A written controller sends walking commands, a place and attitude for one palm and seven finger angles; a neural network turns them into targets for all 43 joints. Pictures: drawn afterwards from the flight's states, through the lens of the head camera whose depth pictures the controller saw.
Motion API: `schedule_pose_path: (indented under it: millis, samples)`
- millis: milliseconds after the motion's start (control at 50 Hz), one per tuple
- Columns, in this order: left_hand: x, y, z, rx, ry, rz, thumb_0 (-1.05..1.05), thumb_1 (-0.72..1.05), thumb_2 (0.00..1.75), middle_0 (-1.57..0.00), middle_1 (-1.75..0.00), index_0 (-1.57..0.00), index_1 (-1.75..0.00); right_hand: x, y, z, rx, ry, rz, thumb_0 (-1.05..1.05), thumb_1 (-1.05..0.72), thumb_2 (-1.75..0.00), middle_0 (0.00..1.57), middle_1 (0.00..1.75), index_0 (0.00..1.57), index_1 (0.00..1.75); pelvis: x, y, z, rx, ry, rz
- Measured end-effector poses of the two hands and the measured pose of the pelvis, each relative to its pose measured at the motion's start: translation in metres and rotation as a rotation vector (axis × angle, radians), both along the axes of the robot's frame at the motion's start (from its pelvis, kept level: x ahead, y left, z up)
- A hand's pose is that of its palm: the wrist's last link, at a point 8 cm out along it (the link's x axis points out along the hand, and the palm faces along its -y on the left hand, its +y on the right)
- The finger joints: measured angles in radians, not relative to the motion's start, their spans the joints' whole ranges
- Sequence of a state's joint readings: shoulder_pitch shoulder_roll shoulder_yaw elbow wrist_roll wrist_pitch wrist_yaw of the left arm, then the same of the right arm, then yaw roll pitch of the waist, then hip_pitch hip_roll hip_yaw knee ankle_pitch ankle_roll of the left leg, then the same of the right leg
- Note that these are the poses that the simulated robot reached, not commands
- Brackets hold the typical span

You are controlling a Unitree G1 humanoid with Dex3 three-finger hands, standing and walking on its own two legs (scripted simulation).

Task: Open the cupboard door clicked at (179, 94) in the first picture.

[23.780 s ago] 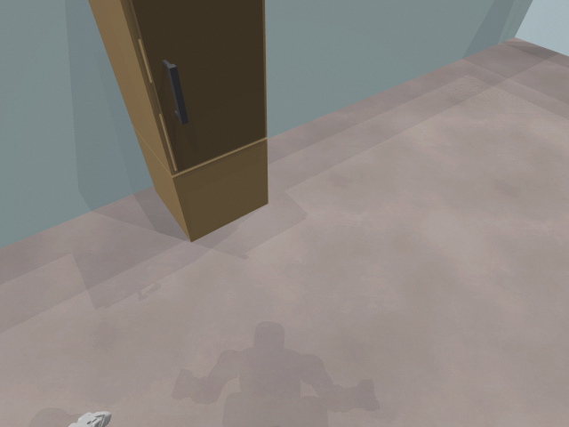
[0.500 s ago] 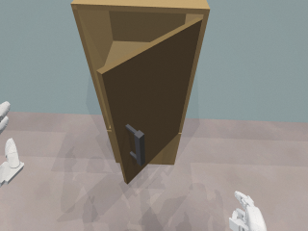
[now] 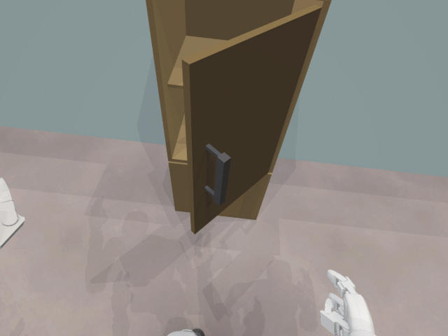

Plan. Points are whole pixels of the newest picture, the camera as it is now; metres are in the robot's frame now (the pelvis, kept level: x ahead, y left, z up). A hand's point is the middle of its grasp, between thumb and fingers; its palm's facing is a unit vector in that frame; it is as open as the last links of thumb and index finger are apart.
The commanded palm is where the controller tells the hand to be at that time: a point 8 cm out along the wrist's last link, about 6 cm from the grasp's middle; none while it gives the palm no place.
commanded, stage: step back with the hand held close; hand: left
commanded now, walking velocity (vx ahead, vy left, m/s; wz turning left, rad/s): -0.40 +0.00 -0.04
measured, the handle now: (215, 176) +0.46 +0.05 -0.04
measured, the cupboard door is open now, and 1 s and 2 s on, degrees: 50 50 50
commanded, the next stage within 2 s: stop stepping back and stand still in 0.10 s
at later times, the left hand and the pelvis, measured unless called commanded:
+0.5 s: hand (33, 283) +0.15 +0.23 +0.16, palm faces +0.37 -0.82 -0.45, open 7.4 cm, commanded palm +0.09 +0.27 +0.18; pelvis -0.07 -0.02 -0.01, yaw -4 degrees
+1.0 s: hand (58, 276) +0.16 +0.21 +0.15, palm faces +0.38 -0.80 -0.46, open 7.4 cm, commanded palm +0.11 +0.24 +0.18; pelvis -0.05 -0.04 -0.01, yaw -5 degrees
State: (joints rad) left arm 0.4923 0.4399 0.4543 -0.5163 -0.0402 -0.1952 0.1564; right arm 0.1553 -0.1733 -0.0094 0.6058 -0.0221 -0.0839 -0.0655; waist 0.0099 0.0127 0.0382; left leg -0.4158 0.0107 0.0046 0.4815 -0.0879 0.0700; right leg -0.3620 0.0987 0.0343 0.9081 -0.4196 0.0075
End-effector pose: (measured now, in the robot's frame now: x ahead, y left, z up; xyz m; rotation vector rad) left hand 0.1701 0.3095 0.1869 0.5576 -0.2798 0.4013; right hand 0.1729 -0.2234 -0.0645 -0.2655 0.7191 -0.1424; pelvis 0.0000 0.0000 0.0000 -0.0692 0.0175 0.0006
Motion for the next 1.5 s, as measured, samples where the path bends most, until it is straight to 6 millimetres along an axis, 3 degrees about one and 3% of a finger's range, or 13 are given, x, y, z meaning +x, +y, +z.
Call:
schedule_pose_path:
  millis: [200, 300, 420, 520, 640, 820, 920, 1020, 1200, 1360, 1420, 1460, 1500]
  samples:
    - [-0.027, -0.040, -0.002, -0.009, 0.032, -0.117, 0.01, 0.89, 0.90, -0.20, -0.30, -0.21, -0.30, -0.045, -0.012, -0.007, 0.035, -0.002, 0.001, 0.01, -0.90, -0.90, 0.20, 0.30, 0.21, 0.30, -0.047, -0.016, -0.004, 0.043, 0.077, -0.080]
    - [-0.043, -0.060, -0.001, 0.019, 0.041, -0.186, 0.01, 0.89, 0.90, -0.21, -0.30, -0.21, -0.30, -0.091, -0.036, -0.021, 0.039, 0.048, -0.082, 0.01, -0.90, -0.90, 0.21, 0.30, 0.21, 0.30, -0.069, -0.023, -0.009, 0.034, 0.028, -0.094]
    - [-0.057, -0.050, -0.005, 0.016, 0.039, -0.134, 0.01, 0.88, 0.90, -0.21, -0.30, -0.22, -0.30, -0.144, -0.064, -0.025, -0.011, 0.076, -0.200, 0.01, -0.90, -0.90, 0.20, 0.30, 0.20, 0.30, -0.065, -0.026, -0.011, 0.047, -0.021, -0.079]
    - [-0.062, -0.042, -0.010, -0.025, 0.012, -0.079, 0.01, 0.88, 0.90, -0.21, -0.30, -0.22, -0.30, -0.166, -0.075, -0.029, -0.040, 0.092, -0.226, 0.01, -0.90, -0.90, 0.20, 0.30, 0.20, 0.30, -0.067, -0.025, -0.011, 0.040, -0.042, -0.065]
    - [-0.056, -0.043, -0.015, -0.042, -0.012, -0.095, 0.01, 0.89, 0.90, -0.21, -0.30, -0.21, -0.30, -0.161, -0.068, -0.033, -0.038, 0.096, -0.224, 0.01, -0.90, -0.90, 0.20, 0.30, 0.20, 0.30, -0.062, -0.022, -0.014, 0.043, -0.061, -0.066]
    - [-0.054, -0.058, 0.000, 0.028, 0.065, -0.102, 0.01, 0.89, 0.90, -0.21, -0.30, -0.21, -0.30, -0.114, -0.038, -0.023, 0.079, 0.002, -0.119, 0.01, -0.90, -0.90, 0.20, 0.30, 0.20, 0.30, -0.068, -0.032, -0.005, 0.060, -0.002, -0.073]
    - [-0.059, -0.061, -0.006, 0.013, 0.100, -0.064, 0.01, 0.89, 0.90, -0.21, -0.30, -0.21, -0.30, -0.092, -0.040, -0.025, 0.088, 0.000, -0.083, 0.01, -0.90, -0.90, 0.20, 0.30, 0.21, 0.30, -0.057, -0.039, -0.006, 0.063, -0.013, -0.083]
    - [-0.048, -0.061, -0.021, -0.061, 0.099, -0.009, 0.01, 0.89, 0.90, -0.21, -0.30, -0.21, -0.30, -0.078, -0.054, -0.023, 0.065, -0.019, -0.081, 0.01, -0.90, -0.90, 0.20, 0.30, 0.21, 0.30, -0.052, -0.045, -0.007, 0.074, -0.035, -0.079]
    - [-0.031, -0.083, -0.011, -0.038, 0.047, -0.106, 0.01, 0.89, 0.90, -0.21, -0.30, -0.21, -0.30, -0.082, -0.083, -0.009, 0.026, -0.050, -0.147, 0.01, -0.90, -0.90, 0.20, 0.30, 0.20, 0.30, -0.049, -0.054, -0.008, 0.076, -0.036, -0.091]
    - [-0.032, -0.079, -0.011, -0.007, 0.076, -0.116, 0.01, 0.89, 0.90, -0.21, -0.30, -0.21, -0.30, -0.108, -0.090, -0.016, 0.021, 0.003, -0.201, 0.01, -0.90, -0.90, 0.20, 0.30, 0.20, 0.30, -0.051, -0.052, -0.007, 0.072, -0.036, -0.098]
    - [-0.022, -0.070, -0.059, -0.026, 0.271, -0.114, 0.00, 0.89, 0.90, -0.20, -0.30, -0.21, -0.30, -0.117, -0.092, -0.036, 0.031, 0.060, -0.129, 0.01, -0.90, -0.90, 0.20, 0.30, 0.20, 0.30, -0.059, -0.045, -0.012, 0.063, -0.025, -0.092]
    - [-0.022, -0.064, -0.120, -0.096, 0.511, -0.070, 0.00, 0.89, 0.90, -0.20, -0.30, -0.21, -0.30, -0.127, -0.096, -0.055, 0.031, 0.128, -0.110, 0.01, -0.90, -0.90, 0.20, 0.30, 0.20, 0.30, -0.065, -0.042, -0.019, 0.074, -0.022, -0.085]
    - [-0.039, -0.066, -0.186, -0.194, 0.768, -0.016, 0.00, 0.90, 0.90, -0.20, -0.30, -0.20, -0.30, -0.140, -0.096, -0.069, 0.036, 0.200, -0.119, 0.01, -0.90, -0.90, 0.20, 0.30, 0.20, 0.30, -0.069, -0.040, -0.022, 0.065, -0.033, -0.070]
